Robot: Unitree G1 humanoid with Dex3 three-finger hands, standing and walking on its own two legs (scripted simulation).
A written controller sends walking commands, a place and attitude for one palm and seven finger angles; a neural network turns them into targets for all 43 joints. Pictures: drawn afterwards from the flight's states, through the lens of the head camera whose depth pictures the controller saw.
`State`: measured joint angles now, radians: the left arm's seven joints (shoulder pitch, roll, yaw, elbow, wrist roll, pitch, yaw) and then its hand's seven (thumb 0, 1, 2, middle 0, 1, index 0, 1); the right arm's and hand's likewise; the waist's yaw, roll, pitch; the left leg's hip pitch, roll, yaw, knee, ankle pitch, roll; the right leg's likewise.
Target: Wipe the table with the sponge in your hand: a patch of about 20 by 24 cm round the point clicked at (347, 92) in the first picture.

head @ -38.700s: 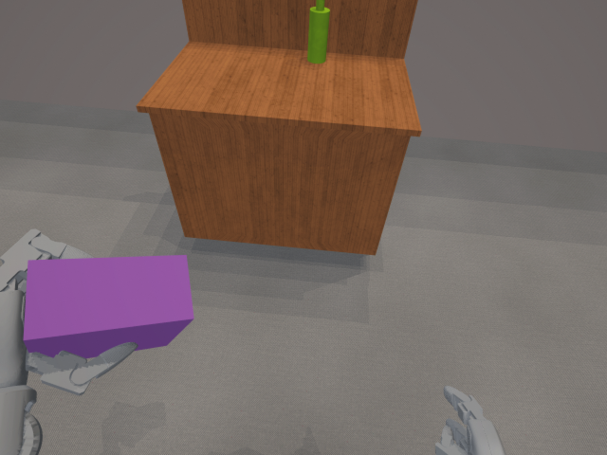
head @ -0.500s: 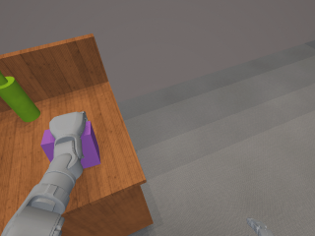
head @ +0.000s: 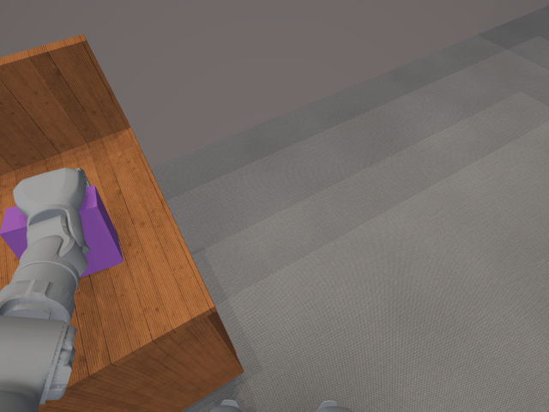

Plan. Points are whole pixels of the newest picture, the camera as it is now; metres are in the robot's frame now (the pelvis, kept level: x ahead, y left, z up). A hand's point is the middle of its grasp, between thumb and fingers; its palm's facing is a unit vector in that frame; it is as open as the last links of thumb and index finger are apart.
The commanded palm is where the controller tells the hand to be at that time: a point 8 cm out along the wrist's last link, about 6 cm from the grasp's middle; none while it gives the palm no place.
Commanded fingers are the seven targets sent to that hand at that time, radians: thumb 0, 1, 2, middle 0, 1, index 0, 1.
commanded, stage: wipe forward along the third lane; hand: left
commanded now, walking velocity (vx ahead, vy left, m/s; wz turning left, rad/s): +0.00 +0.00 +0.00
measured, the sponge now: (74, 246) +0.38 +0.35 +0.00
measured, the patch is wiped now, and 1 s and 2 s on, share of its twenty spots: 1.00 1.00 1.00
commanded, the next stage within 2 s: wipe back along the third lane in 0.42 s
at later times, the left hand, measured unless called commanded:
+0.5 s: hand (62, 198) +0.44 +0.36 +0.05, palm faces -0.13 +0.02 -0.99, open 10.6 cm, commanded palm +0.44 +0.35 +0.07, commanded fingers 0.00 0.10 1.30 -1.20 -1.60 -1.20 -1.60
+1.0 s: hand (61, 202) +0.44 +0.36 +0.05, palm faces -0.05 +0.02 -1.00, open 10.7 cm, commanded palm +0.40 +0.33 +0.07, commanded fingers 0.00 0.10 1.30 -1.20 -1.60 -1.20 -1.60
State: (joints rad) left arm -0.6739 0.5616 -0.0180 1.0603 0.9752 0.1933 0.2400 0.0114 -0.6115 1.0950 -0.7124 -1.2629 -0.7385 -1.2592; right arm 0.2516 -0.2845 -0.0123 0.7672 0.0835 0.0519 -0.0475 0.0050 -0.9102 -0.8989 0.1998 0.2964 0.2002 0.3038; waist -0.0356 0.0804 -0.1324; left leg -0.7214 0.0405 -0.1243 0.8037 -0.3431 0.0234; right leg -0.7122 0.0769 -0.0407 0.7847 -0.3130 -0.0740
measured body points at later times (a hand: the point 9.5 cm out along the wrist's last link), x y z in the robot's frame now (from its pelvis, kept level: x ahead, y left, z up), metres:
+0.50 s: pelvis +0.01 +0.02 +0.00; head +0.08 +0.01 +0.44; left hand +0.44 +0.35 +0.11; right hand +0.07 -0.26 -0.14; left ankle +0.04 +0.18 -0.70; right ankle +0.04 -0.07 -0.70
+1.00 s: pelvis +0.03 +0.07 +0.01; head +0.07 +0.06 +0.46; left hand +0.43 +0.36 +0.10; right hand +0.11 -0.19 -0.12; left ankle +0.04 +0.18 -0.70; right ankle +0.04 -0.07 -0.70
